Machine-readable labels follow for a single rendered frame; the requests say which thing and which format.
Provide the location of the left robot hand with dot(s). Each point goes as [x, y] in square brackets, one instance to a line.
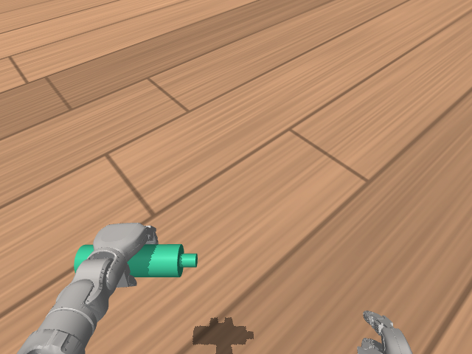
[128, 239]

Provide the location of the bottle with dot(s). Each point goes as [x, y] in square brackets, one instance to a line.
[153, 260]

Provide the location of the left robot arm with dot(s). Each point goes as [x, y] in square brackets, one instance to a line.
[71, 322]

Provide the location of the right robot hand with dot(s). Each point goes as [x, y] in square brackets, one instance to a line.
[393, 340]

